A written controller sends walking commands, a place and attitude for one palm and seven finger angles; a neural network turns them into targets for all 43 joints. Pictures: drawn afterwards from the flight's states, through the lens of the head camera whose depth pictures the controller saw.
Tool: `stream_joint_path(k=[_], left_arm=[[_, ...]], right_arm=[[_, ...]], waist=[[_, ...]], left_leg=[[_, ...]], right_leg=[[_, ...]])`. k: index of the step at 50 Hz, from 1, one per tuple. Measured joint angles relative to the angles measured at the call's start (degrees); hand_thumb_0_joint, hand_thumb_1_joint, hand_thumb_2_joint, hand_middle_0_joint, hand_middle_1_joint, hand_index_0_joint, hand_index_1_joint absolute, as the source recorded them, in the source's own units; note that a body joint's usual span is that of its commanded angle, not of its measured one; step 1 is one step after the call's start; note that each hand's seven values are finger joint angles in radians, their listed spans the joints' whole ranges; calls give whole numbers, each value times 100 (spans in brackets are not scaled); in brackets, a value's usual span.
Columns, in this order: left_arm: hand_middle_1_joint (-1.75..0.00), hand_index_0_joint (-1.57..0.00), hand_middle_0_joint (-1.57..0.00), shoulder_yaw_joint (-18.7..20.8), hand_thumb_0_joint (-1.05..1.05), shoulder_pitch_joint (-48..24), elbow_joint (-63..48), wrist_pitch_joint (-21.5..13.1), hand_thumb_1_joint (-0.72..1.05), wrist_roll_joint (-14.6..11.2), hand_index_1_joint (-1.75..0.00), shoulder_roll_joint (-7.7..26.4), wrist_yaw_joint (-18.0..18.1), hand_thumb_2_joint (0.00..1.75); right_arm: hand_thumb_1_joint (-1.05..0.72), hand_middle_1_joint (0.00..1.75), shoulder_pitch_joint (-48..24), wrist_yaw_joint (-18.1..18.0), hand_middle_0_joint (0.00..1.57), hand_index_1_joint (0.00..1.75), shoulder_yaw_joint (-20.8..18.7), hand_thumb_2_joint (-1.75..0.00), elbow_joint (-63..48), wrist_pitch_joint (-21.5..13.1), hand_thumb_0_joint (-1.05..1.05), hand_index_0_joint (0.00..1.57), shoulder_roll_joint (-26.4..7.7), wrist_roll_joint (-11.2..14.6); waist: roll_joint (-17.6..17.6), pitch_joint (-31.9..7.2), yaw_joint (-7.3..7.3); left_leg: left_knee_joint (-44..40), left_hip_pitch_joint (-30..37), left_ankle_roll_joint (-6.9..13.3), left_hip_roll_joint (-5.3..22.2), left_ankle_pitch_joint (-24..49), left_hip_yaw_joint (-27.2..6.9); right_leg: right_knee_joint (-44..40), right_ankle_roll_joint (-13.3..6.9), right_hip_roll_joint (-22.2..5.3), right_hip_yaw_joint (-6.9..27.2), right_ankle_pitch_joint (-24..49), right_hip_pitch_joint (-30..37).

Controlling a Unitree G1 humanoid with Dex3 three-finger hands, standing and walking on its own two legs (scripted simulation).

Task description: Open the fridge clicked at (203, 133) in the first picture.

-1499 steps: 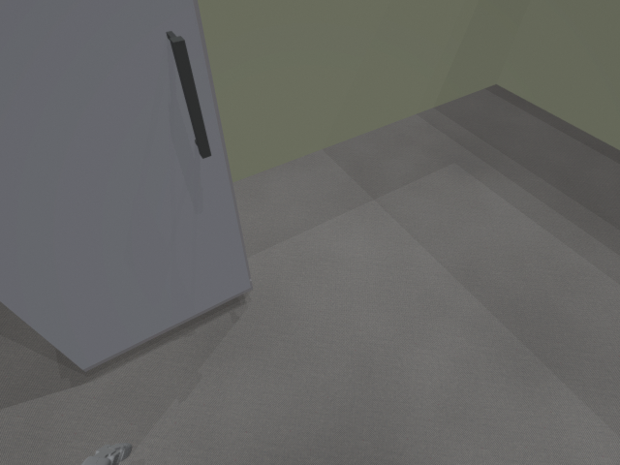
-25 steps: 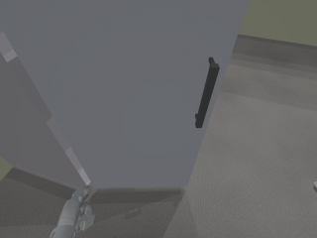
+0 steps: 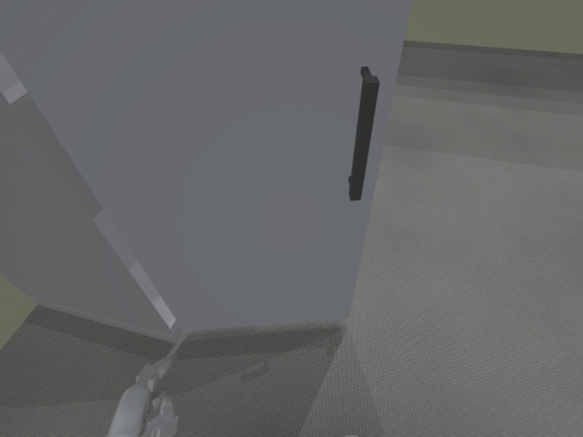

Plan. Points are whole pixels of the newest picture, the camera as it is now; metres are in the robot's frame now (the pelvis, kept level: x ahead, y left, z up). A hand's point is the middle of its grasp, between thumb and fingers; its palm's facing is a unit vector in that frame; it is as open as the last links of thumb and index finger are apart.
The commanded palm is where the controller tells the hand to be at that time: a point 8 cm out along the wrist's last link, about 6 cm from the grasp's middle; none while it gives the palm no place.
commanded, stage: step back with the hand held close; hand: right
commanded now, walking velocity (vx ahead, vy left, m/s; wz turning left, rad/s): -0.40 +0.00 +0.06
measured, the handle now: (359, 140) +0.57 -0.09 +0.10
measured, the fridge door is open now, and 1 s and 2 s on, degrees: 70 70 70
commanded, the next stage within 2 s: stop stepping back and stand still in 0.46 s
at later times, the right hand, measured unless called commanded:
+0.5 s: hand out of the picture +0.14 -0.27 +0.18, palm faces +0.42 +0.81 -0.41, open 7.4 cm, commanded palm +0.09 -0.30 +0.20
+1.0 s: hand out of the picture +0.12 -0.29 +0.17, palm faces +0.41 +0.86 -0.32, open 7.4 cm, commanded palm +0.04 -0.32 +0.20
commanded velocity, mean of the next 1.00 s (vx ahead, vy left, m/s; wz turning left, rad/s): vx -0.17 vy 0.00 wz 0.03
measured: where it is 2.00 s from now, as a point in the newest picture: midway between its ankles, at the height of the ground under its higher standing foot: outside the picture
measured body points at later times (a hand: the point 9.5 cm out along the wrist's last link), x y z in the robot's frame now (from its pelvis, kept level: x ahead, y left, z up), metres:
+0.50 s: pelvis -0.07 -0.01 +0.01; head -0.04 -0.05 +0.46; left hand +0.11 +0.21 -0.06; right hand +0.11 -0.31 +0.21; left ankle -0.18 +0.12 -0.72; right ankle +0.07 -0.10 -0.72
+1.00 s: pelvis -0.12 -0.03 +0.02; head -0.12 -0.07 +0.47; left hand +0.01 +0.21 -0.05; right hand +0.09 -0.33 +0.19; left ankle -0.17 +0.09 -0.70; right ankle -0.03 -0.10 -0.72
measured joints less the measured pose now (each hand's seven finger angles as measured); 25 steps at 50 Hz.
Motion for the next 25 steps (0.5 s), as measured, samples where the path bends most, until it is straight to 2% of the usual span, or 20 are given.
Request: stream_joint_path(k=[4,8,11,12,15,17,19,21,23,24,25], left_arm=[[-30,-21,-21,43,2,-245,83,-12,90,22,-30,28,-56,90],[-30,-21,-21,98,2,-378,87,78,90,3,-30,62,-80,90],[-30,-21,-21,116,2,-399,38,143,90,-21,-30,79,-53,90],[-30,-21,-21,119,2,-398,17,132,90,-21,-30,79,-29,90],[-30,-21,-20,178,2,-350,66,15,90,36,-30,-16,20,90],[-30,-21,-20,187,2,-281,155,-81,90,50,-30,-109,-23,90],[-30,-21,-20,150,2,-233,244,-171,90,59,-30,-186,-84,90],[-30,-21,-20,95,2,-246,317,-230,90,80,-30,-241,-140,90],[-30,-21,-21,35,2,-348,326,-227,90,119,-30,-276,-175,90],[-30,-21,-21,-4,2,-446,295,-200,90,134,-30,-297,-184,90],[-30,-21,-21,-37,2,-579,294,-165,90,144,-30,-300,-176,90]], right_arm=[[-88,30,-79,32,21,30,99,-89,-65,-42,1,21,80,73],[-88,30,-15,33,22,30,278,-89,-219,-86,1,21,36,121],[-88,30,79,15,22,30,246,-89,-325,-124,1,22,-88,138],[-88,30,85,19,22,30,196,-89,-323,-144,1,22,-124,120],[-88,30,-33,63,22,30,51,-89,-157,-155,1,22,-169,46],[-88,30,-76,52,22,30,-11,-89,-79,-149,1,22,-143,78],[-88,30,-26,-1,22,30,-9,-89,-83,-127,1,22,-60,172],[-88,30,42,-44,22,30,73,-89,-119,-79,1,21,52,266],[-89,30,56,-53,21,30,160,-90,-169,-46,1,21,93,305],[-89,30,40,-48,21,30,162,-90,-218,-48,1,21,41,311],[-89,30,-22,-33,21,30,178,-90,-229,-76,1,21,-2,300]], waist=[[-28,109,-61],[13,79,6],[60,67,54],[46,79,58],[-98,72,86],[-146,-38,30],[-140,-198,-67],[-119,-344,-165],[-47,-390,-265],[76,-360,-338],[140,-300,-398]], left_leg=[[-54,-91,14,-40,213,-21],[-181,-140,-14,3,351,-1],[-203,-195,-53,26,394,3],[-95,-245,-50,-19,213,-20],[1180,-309,-8,-358,-378,-74],[1569,-71,38,-500,-786,25],[1277,344,112,-501,-1172,175],[451,845,206,-436,-1345,296],[-709,1345,290,-295,-932,291],[-1174,1495,355,-137,-521,176],[-1373,1508,207,-59,-506,58]], right_leg=[[-55,54,-42,-14,143,-75],[21,84,-7,1,-108,-215],[-83,7,-3,-28,238,-257],[-128,-52,-28,-35,415,-263],[-315,-124,-125,112,548,-255],[-635,-112,-209,176,739,-218],[-1033,-64,-285,150,995,-186],[-1418,-3,-349,67,1248,-183],[-1607,32,-370,-92,1434,-265],[-1552,42,-348,-263,1462,-368],[-1378,65,-374,-409,1428,-513]])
